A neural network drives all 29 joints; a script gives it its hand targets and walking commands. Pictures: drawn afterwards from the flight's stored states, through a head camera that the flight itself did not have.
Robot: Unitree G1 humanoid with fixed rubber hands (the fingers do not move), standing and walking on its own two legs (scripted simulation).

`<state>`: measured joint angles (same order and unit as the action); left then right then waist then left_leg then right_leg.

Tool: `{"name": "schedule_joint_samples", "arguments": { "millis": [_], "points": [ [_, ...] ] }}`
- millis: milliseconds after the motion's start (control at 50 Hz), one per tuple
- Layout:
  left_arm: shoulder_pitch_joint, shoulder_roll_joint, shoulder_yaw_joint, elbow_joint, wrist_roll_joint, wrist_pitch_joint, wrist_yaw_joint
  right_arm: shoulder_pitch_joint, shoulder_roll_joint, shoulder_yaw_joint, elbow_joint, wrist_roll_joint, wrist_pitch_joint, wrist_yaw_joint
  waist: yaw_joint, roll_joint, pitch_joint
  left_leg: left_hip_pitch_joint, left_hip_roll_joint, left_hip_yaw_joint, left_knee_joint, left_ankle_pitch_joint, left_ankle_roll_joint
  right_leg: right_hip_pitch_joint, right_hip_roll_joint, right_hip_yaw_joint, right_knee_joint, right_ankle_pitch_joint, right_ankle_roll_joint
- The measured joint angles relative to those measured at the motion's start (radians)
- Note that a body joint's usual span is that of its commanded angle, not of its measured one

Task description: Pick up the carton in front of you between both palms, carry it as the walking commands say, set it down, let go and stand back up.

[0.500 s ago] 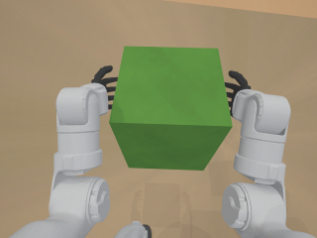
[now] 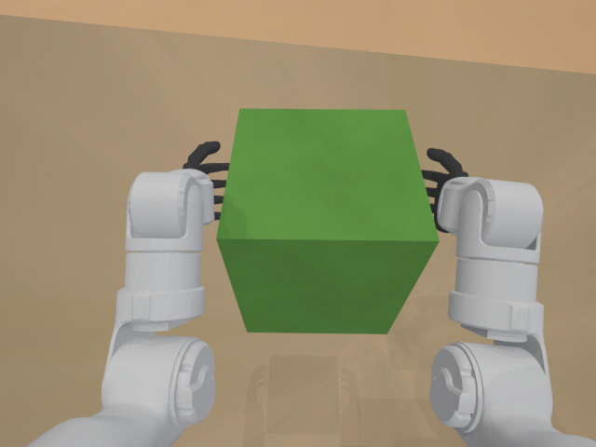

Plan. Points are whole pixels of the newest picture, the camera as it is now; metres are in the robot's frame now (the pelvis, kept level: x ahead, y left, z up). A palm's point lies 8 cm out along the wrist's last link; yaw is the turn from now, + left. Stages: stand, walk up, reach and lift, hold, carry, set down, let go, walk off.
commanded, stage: carry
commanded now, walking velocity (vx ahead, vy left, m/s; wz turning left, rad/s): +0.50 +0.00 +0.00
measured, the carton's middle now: (319, 230) +0.40 +0.00 +0.08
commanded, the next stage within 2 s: none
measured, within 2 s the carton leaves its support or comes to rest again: neither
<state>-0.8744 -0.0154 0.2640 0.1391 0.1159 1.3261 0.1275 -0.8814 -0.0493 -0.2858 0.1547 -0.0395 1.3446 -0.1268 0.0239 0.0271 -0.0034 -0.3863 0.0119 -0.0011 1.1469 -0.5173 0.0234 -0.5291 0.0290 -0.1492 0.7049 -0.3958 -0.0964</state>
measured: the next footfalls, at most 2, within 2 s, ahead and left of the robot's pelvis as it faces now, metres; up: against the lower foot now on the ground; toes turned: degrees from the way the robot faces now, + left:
left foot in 0.30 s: +0.37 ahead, +0.12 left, +0.03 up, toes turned +5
right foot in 0.70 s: +0.60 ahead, -0.07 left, +0.07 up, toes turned -6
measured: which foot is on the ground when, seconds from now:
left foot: up 0.00-0.28, down 0.30-0.72, up 0.74-1.00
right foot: down 0.00-0.30, up 0.32-0.68, down 0.70-1.00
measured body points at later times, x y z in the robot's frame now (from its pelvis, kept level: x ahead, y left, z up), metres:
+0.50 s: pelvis +0.30 +0.05 +0.06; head +0.34 +0.05 +0.50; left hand +0.70 +0.17 +0.19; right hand +0.67 -0.13 +0.19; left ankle +0.32 +0.12 -0.67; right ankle +0.27 -0.07 -0.57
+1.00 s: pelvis +0.60 +0.02 +0.10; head +0.65 +0.02 +0.55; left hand +0.97 +0.22 +0.26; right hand +1.02 -0.08 +0.26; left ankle +0.72 +0.15 -0.57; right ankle +0.56 -0.06 -0.64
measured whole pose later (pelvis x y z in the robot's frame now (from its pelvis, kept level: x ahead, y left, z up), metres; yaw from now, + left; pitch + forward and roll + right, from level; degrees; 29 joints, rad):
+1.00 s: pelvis +0.60 +0.02 +0.10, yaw +1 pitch +4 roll +0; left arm -0.87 0.02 0.25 0.09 0.02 1.36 0.18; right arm -0.90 -0.01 -0.31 0.08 -0.10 1.39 -0.13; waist 0.12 0.00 0.02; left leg -0.75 0.04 0.04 0.96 -0.39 0.04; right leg -0.24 0.00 -0.12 0.49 -0.48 -0.06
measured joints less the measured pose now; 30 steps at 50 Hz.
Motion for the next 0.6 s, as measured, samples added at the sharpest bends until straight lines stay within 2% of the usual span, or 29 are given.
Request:
{"name": "schedule_joint_samples", "arguments": {
  "millis": [40, 100, 160, 240, 280, 300, 320, 360, 400, 440, 520, 600],
  "points": [
    [0.03, 0.011, -0.016, -0.003, -0.029, 0.012, 0.009, 0.001, 0.01, -0.002, 0.015, -0.016, 0.013, 0.003, 0.037, -0.016, 0.004, -0.121, -0.016, -0.005, 0.159, 0.039, 0.013, 0.059, -0.004, 0.014, -0.056, -0.006, 0.014],
    [0.051, 0.025, -0.023, -0.031, -0.071, 0.026, 0.026, 0.0, 0.026, -0.007, -0.007, -0.037, 0.033, 0.003, 0.075, -0.028, 0.024, -0.262, -0.01, 0.005, 0.17, 0.071, 0.021, 0.147, -0.014, 0.025, -0.133, -0.018, 0.014],
    [0.04, 0.029, -0.015, -0.068, -0.096, 0.029, 0.039, -0.005, 0.038, -0.019, -0.064, -0.048, 0.045, 0.003, 0.095, -0.029, 0.037, -0.358, 0.01, 0.021, 0.06, 0.08, 0.018, 0.223, -0.023, 0.03, -0.184, -0.045, 0.02],
    [-0.001, 0.03, 0.0, -0.071, -0.101, 0.02, 0.042, -0.014, 0.043, -0.033, -0.11, -0.056, 0.045, 0.003, 0.094, -0.034, 0.021, -0.36, 0.024, 0.056, -0.25, 0.146, 0.018, 0.32, -0.037, 0.034, -0.228, -0.102, 0.046],
    [-0.018, 0.037, 0.005, -0.045, -0.098, 0.017, 0.038, -0.023, 0.044, -0.033, -0.092, -0.06, 0.04, 0.005, 0.077, -0.049, 0.002, -0.297, 0.003, 0.1, -0.401, 0.176, 0.033, 0.363, -0.06, 0.039, -0.21, -0.156, 0.065],
    [-0.024, 0.047, 0.009, -0.029, -0.096, 0.018, 0.034, -0.033, 0.045, -0.028, -0.067, -0.065, 0.034, 0.005, 0.061, -0.056, -0.005, -0.25, -0.013, 0.12, -0.462, 0.222, 0.04, 0.371, -0.077, 0.041, -0.161, -0.19, 0.072],
    [-0.026, 0.06, 0.012, -0.012, -0.095, 0.014, 0.026, -0.038, 0.051, -0.018, -0.039, -0.07, 0.019, 0.005, 0.041, -0.072, -0.005, -0.228, -0.028, 0.135, -0.451, 0.241, 0.037, 0.356, -0.103, 0.05, -0.064, -0.21, 0.076],
    [-0.018, 0.075, 0.021, 0.026, -0.087, 0.003, 0.009, -0.032, 0.064, 0.007, 0.008, -0.082, -0.003, -0.002, -0.008, -0.062, -0.008, -0.193, -0.035, 0.137, -0.414, 0.173, 0.032, 0.26, -0.079, 0.118, 0.234, -0.171, 0.079],
    [-0.012, 0.072, 0.023, 0.058, -0.072, 0.006, 0.001, -0.003, 0.064, 0.027, 0.021, -0.074, 0.001, -0.007, -0.049, -0.043, -0.007, -0.14, -0.036, 0.124, -0.448, 0.132, 0.03, 0.134, -0.039, 0.147, 0.503, -0.138, 0.068],
    [-0.009, 0.063, 0.024, 0.065, -0.056, 0.02, -0.002, 0.027, 0.055, 0.041, 0.01, -0.048, 0.012, -0.015, -0.081, -0.031, 0.002, -0.082, -0.034, 0.113, -0.508, 0.132, 0.023, 0.019, -0.023, 0.142, 0.618, -0.094, 0.059],
    [-0.005, 0.043, 0.029, 0.01, -0.036, 0.043, -0.002, 0.047, 0.041, 0.046, -0.042, 0.002, 0.027, -0.036, -0.123, -0.018, 0.031, 0.027, -0.026, 0.103, -0.601, 0.111, 0.029, -0.152, -0.031, 0.121, 0.571, -0.083, 0.056],
    [-0.009, 0.027, 0.048, -0.068, -0.024, 0.051, -0.001, 0.023, 0.038, 0.035, -0.085, 0.023, 0.025, -0.048, -0.136, -0.015, 0.037, 0.125, -0.02, 0.098, -0.662, 0.067, 0.019, -0.223, -0.052, 0.097, 0.339, -0.045, 0.059]
  ]
}}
